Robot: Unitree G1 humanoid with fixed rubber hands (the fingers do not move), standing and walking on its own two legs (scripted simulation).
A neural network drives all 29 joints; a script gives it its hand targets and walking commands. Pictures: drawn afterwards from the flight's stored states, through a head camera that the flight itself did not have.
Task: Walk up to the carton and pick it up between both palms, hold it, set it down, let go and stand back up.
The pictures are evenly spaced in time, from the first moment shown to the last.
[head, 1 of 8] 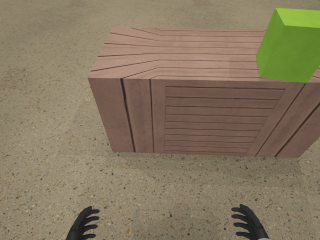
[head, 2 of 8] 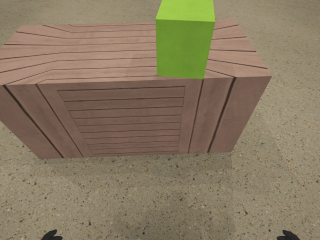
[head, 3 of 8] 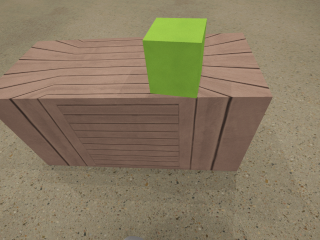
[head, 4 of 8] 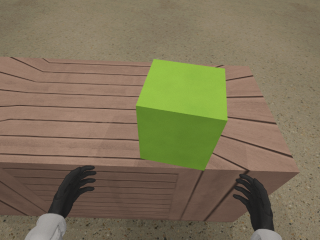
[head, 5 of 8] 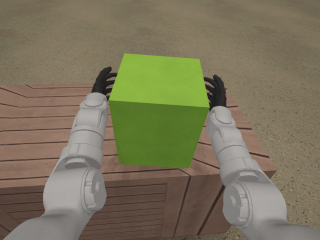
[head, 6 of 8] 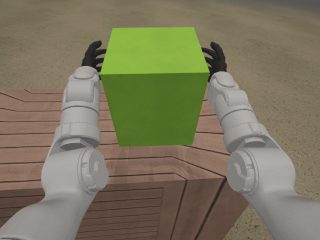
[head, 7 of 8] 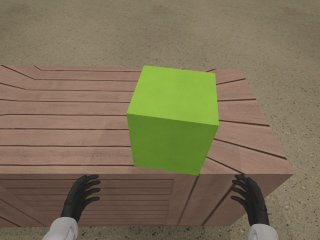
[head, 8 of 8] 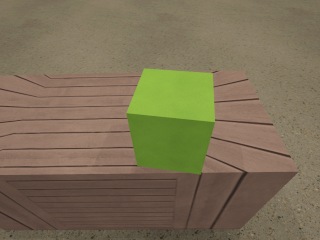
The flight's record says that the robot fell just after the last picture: no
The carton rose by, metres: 0.30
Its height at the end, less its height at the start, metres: +0.00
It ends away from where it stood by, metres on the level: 0.00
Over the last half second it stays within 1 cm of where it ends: yes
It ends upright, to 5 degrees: yes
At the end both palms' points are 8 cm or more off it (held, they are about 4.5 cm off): yes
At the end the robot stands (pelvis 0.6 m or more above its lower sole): yes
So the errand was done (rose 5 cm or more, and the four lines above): yes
